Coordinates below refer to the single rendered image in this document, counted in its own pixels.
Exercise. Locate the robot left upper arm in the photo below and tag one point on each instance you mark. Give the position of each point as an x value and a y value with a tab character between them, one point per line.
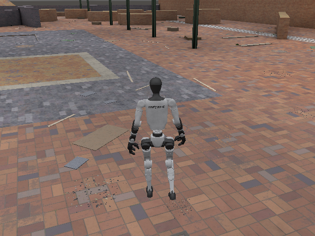
138	112

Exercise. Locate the right robot thigh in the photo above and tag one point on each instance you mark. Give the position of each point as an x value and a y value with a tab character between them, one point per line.
169	149

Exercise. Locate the robot right upper arm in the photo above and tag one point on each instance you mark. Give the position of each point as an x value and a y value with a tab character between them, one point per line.
174	110

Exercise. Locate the robot right forearm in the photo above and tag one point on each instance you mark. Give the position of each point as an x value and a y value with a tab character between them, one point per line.
180	129

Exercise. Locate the robot left forearm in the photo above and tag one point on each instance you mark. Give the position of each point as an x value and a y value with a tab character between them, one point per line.
133	134

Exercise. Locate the robot left hand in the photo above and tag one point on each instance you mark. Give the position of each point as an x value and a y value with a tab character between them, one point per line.
130	147

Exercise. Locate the robot torso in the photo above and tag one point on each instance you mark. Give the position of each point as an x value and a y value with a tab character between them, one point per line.
156	113

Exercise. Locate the robot right hand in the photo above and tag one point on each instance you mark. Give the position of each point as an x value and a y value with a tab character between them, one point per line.
178	138

